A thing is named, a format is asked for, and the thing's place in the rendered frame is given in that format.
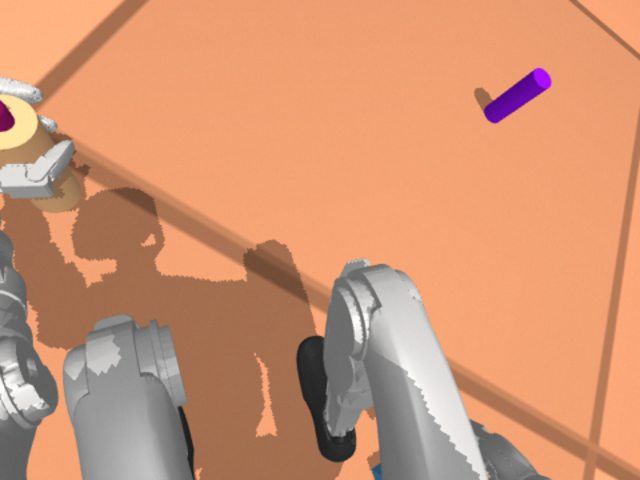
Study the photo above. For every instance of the left robot hand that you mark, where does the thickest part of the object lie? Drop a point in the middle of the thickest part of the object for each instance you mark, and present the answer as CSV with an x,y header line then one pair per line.
x,y
28,180

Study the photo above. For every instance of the right robot foot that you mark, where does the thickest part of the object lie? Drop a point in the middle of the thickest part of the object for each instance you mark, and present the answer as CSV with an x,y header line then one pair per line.
x,y
313,382

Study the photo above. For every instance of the left robot foot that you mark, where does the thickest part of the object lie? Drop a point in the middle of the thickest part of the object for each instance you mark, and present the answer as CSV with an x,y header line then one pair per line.
x,y
188,439

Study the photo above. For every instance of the right robot hand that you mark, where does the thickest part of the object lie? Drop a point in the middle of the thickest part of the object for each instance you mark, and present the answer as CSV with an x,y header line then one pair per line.
x,y
502,460

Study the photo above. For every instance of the left robot arm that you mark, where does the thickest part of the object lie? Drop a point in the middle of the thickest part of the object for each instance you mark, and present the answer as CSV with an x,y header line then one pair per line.
x,y
28,391

